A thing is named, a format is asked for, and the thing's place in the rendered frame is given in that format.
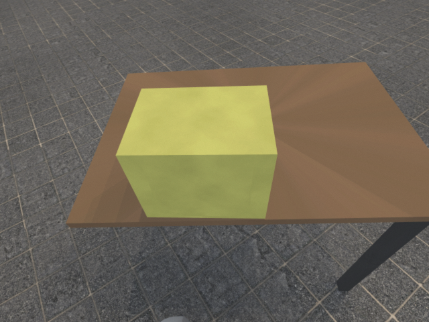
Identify carton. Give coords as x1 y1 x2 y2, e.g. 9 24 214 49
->
116 85 278 219

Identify table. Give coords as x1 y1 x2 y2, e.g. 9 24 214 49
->
66 62 429 291

